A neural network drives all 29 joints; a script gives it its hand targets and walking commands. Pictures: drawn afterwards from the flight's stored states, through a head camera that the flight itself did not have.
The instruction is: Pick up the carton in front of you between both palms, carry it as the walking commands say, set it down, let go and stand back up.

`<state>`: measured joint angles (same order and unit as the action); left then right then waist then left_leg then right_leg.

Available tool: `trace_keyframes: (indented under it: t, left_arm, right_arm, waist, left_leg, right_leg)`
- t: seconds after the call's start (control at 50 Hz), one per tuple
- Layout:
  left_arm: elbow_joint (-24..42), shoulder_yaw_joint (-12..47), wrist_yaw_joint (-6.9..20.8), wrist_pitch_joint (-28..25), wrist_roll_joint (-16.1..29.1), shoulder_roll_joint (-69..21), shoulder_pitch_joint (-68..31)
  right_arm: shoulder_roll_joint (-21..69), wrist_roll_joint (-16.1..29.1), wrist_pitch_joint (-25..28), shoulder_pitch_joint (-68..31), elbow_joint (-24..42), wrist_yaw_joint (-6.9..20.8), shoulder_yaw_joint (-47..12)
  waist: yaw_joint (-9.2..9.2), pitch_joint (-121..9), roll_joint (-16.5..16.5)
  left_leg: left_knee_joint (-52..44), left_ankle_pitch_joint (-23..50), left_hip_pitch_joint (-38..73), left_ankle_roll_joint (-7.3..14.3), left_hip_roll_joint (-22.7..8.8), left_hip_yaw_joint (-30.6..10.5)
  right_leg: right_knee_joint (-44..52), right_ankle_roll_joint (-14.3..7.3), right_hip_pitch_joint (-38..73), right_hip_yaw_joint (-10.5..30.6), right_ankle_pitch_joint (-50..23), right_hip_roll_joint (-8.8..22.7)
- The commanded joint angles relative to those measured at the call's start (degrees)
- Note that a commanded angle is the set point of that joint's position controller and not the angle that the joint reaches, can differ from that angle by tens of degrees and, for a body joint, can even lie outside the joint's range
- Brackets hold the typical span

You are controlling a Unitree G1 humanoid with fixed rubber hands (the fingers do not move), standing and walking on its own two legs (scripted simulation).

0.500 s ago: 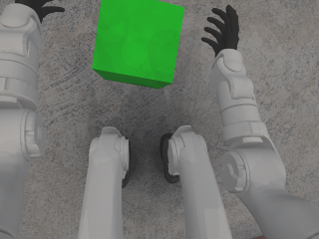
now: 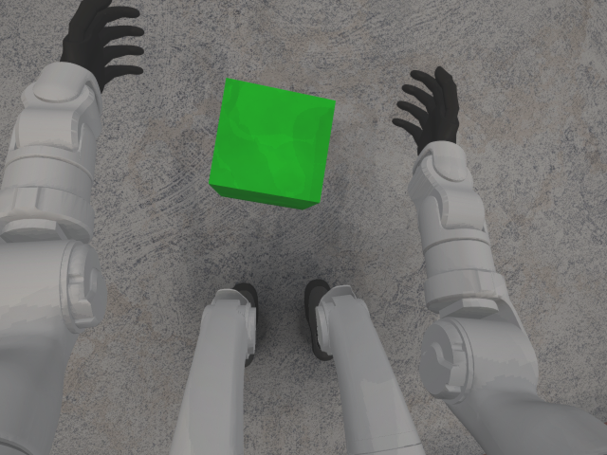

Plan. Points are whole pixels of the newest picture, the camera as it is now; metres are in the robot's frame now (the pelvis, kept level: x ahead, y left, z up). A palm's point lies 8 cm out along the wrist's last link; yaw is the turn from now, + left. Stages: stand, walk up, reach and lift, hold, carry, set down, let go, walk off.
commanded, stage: let go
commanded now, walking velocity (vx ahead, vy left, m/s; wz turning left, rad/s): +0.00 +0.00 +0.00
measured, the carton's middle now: (270, 154) +0.52 +0.01 -0.49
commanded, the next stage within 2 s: stand in 1.36 s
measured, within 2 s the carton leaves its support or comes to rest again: neither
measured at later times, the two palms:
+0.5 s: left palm (13, 183) +0.39 +0.23 +0.01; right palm (547, 210) +0.37 -0.21 +0.02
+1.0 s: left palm out of the picture +0.26 +0.21 +0.09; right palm out of the picture +0.27 -0.25 +0.09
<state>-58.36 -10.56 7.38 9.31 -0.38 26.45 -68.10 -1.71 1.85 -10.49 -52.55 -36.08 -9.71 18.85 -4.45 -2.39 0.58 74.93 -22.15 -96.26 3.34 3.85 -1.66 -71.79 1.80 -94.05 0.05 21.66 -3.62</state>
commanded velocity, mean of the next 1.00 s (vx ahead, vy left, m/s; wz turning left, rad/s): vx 0.00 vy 0.00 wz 0.00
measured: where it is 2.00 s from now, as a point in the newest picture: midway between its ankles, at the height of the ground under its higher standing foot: (282, 336)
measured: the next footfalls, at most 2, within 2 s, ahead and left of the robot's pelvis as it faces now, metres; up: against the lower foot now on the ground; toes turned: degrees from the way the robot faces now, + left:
none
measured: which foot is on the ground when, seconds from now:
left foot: down 0.00-1.00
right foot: down 0.00-1.00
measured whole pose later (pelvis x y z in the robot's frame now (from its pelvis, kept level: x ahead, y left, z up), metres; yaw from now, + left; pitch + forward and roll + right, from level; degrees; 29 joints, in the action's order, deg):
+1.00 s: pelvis +0.10 -0.03 +0.16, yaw +3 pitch +0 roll +0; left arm -27.5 -2.6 3.4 3.2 0.3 12.1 12.1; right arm -12.9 1.5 -3.6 13.3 -25.4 3.5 1.2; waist -0.4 2.5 -0.1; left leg 24.3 -14.7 -9.7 1.1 2.6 -2.9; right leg -24.9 -2.1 -9.9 2.5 15.1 -3.1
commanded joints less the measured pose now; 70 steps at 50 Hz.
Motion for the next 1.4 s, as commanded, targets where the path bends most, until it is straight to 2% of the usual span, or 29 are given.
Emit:
trace_keyframes:
  t: [0.0,0.1,0.2,0.24,0.3,0.36,0.44,0.52,0.64,0.72,0.82,0.9,1.04,1.18,1.2,1.22,1.34,1.36,1.38]
  left_arm:
    - [5.08,-2.09,0.27,-1.64,-1.38,6.1,-12.65]
    - [7.5,-4.63,-1.24,-2.36,-4.81,2.4,-3.78]
    - [15.53,-5.65,-5.18,-3.07,-6.06,-3.19,10.79]
    - [19.0,-4.84,-6.4,-3.7,-5.17,-4.73,15.9]
    - [22.93,-3.11,-7.21,-5.01,-3.46,-5.7,21.93]
    - [24.65,-1.59,-6.87,-6.4,-2.12,-6.24,28.43]
    - [24.68,-0.32,-6.23,-7.98,-1.61,-6.99,38.87]
    - [25.04,0.75,-6.19,-9.48,-1.33,-7.76,49.02]
    - [28.2,2.22,-6.13,-11.27,-0.45,-7.94,62.13]
    - [31.17,3.68,-5.94,-11.54,0.06,-8.5,68.72]
    - [33.74,5.07,-5.29,-10.0,0.28,-8.94,75.44]
    - [35.37,6.18,-4.46,-7.97,0.68,-9.12,78.04]
    - [38.01,7.2,-3.16,-4.15,1.02,-8.82,77.2]
    - [38.99,6.81,-3.16,-1.8,0.09,-8.73,77.13]
    - [35.01,5.87,-3.86,-3.58,1.11,-8.23,78.58]
    - [36.49,6.0,-4.19,-3.81,0.54,-8.06,78.07]
    - [37.68,7.49,-4.29,-3.24,0.97,-7.62,76.63]
    - [29.78,4.56,-7.06,-4.96,-2.04,-1.31,78.59]
    - [30.0,4.72,-7.79,-5.93,-2.12,-0.49,80.53]
  right_arm:
    - [-3.5,-1.39,1.58,-8.17,5.25,0.82,0.66]
    - [-4.3,-4.21,3.13,0.08,5.42,2.79,-0.11]
    - [-7.84,-6.72,5.05,12.83,8.0,6.47,-3.46]
    - [-9.62,-6.92,5.77,16.53,9.14,8.11,-4.88]
    - [-10.7,-5.8,6.8,21.2,9.72,10.09,-7.1]
    - [-10.52,-4.2,7.77,27.38,8.77,11.38,-9.2]
    - [-10.46,-2.44,9.14,36.51,7.88,12.3,-11.15]
    - [-11.21,-1.24,10.6,44.57,8.57,12.43,-13.16]
    - [-13.12,-0.46,11.91,55.68,12.64,12.13,-15.2]
    - [-14.07,0.24,11.94,60.66,14.96,12.31,-16.06]
    - [-15.07,0.86,10.63,63.54,16.26,12.86,-16.83]
    - [-15.72,0.24,8.79,63.98,15.99,13.14,-16.62]
    - [-15.8,-1.77,4.8,63.25,15.69,13.21,-15.45]
    - [-15.68,-2.32,2.61,62.16,16.07,13.59,-15.04]
    - [-17.0,-3.45,-0.32,58.55,19.81,11.98,-15.11]
    - [-16.46,-3.2,-1.14,60.22,19.34,11.47,-15.49]
    - [-15.74,-2.69,-3.07,60.19,19.34,10.37,-16.34]
    - [-21.65,-3.25,2.34,59.88,9.67,8.39,-14.38]
    - [-22.85,-3.99,4.76,61.5,9.06,7.84,-13.85]
  waist:
    - [0.16,-52.22,7.82]
    - [1.18,-56.09,8.21]
    - [1.63,-58.04,7.21]
    - [1.34,-55.49,5.92]
    - [1.19,-49.0,4.03]
    - [1.1,-42.59,3.03]
    - [1.4,-35.7,3.15]
    - [1.79,-29.84,2.29]
    - [2.03,-21.64,-0.79]
    - [2.76,-15.55,-0.67]
    - [4.17,-8.26,0.64]
    - [4.58,-2.9,-0.07]
    - [3.48,5.24,-2.98]
    - [3.8,7.25,-1.24]
    - [5.51,4.9,-3.3]
    - [5.45,5.83,-2.18]
    - [5.07,7.19,-0.06]
    - [5.54,7.09,2.63]
    - [5.24,6.61,2.71]
  left_leg:
    - [-10.72,21.11,47.62,-3.54,-1.96,-3.79]
    - [-14.83,29.9,59.08,-4.18,-2.09,-4.66]
    - [-19.34,38.7,71.76,-4.69,-2.43,-6.32]
    - [-21.63,38.28,72.75,-4.56,-2.69,-6.73]
    - [-25.59,32.96,70.11,-4.22,-2.81,-6.25]
    - [-28.92,27.82,67.3,-3.97,-2.59,-5.07]
    - [-32.67,25.89,68.12,-3.78,-2.55,-4.12]
    - [-36.07,26.53,70.51,-3.5,-2.61,-3.69]
    - [-42.21,26.98,76.65,-3.06,-2.5,-3.02]
    - [-46.58,27.53,82.65,-3.39,-2.36,-2.37]
    - [-50.59,26.36,87.68,-3.93,-2.44,-1.54]
    - [-52.21,22.51,89.5,-4.01,-2.51,-1.01]
    - [-53.68,14.04,90.56,-3.57,-2.72,-0.05]
    - [-53.26,12.41,90.88,-3.45,-2.75,0.02]
    - [-51.8,13.76,91.73,-3.12,-2.91,-0.4]
    - [-51.48,13.86,91.1,-3.19,-2.77,-0.25]
    - [-51.18,13.58,91.06,-2.89,-2.97,-0.11]
    - [-50.06,6.68,81.78,-4.27,-5.33,-2.82]
    - [-50.43,4.22,82.41,-3.86,-5.88,-3.8]
  right_leg:
    - [8.15,2.63,17.16,-3.66,-11.05,-0.75]
    - [12.88,2.06,20.8,-3.57,-13.52,-0.9]
    - [17.9,0.73,25.29,-3.18,-15.83,-0.73]
    - [19.98,0.19,28.64,-2.56,-16.07,-0.28]
    - [23.28,-0.39,36.37,-1.22,-16.45,0.48]
    - [26.11,-0.57,44.85,0.11,-17.87,1.2]
    - [29.62,-0.76,54.4,1.47,-20.85,1.86]
    - [33.08,-0.63,62.75,2.62,-25.02,2.46]
    - [38.74,-0.16,75.01,3.65,-31.66,3.13]
    - [43.1,-0.08,79.94,3.54,-32.13,3.11]
    - [47.42,-0.44,84.05,3.38,-29.0,3.36]
    - [49.45,-0.69,85.44,3.02,-24.41,3.43]
    - [51.44,-0.98,86.37,2.5,-15.74,3.34]
    - [50.91,-1.53,87.9,2.27,-13.76,3.42]
    - [49.34,-1.36,87.93,2.23,-12.7,2.36]
    - [49.19,-1.49,88.22,2.32,-12.17,2.5]
    - [48.99,-1.44,86.55,2.7,-11.72,2.64]
    - [47.6,-0.96,79.49,4.74,-7.66,5.02]
    - [47.87,-1.56,79.86,5.87,-6.52,5.86]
